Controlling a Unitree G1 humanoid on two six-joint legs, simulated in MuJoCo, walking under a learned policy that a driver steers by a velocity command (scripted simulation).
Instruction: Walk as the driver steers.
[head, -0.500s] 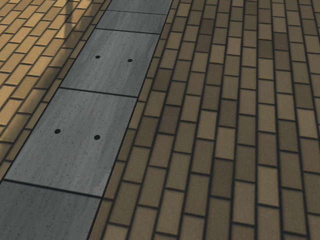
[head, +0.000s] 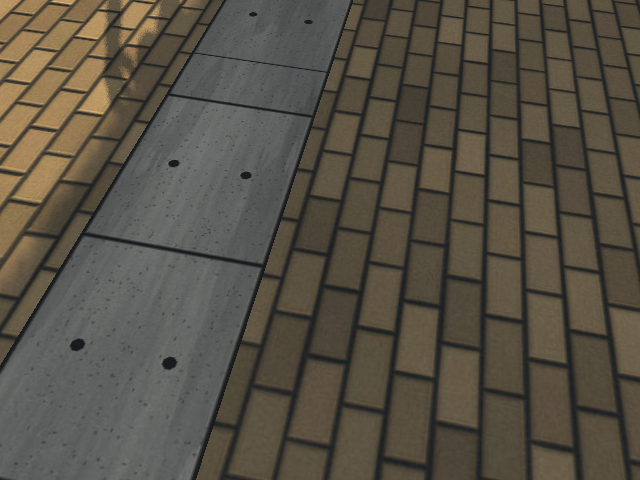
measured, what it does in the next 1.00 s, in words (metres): walks ahead, turning right: right foot, then left foot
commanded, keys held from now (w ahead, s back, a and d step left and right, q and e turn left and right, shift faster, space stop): e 0.54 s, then no key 0.46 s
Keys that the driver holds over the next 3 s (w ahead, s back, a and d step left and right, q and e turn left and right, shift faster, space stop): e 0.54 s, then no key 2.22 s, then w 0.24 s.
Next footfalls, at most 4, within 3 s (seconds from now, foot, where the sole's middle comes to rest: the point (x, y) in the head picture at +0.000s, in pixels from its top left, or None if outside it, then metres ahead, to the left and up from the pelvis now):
0.32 right None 0.25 -0.10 -0.78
0.82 left None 0.23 0.10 -0.78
1.10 right None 0.14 -0.10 -0.78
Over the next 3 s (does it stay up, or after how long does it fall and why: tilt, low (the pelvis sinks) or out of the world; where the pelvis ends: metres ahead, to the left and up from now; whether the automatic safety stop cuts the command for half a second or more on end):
stays up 0.19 -0.01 -0.01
